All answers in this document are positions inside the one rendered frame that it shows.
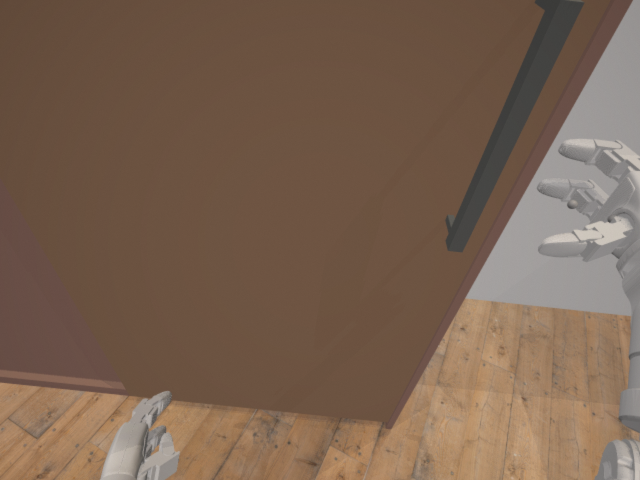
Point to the left robot hand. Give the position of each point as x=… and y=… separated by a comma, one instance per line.
x=130, y=451

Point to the wardrobe door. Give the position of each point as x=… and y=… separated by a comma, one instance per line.
x=246, y=199
x=41, y=328

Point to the right robot forearm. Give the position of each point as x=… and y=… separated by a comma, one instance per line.
x=628, y=266

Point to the right robot hand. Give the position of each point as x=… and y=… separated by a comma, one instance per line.
x=600, y=237

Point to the handle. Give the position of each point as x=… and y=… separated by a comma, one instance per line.
x=547, y=43

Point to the right robot upper arm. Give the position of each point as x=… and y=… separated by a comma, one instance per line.
x=620, y=461

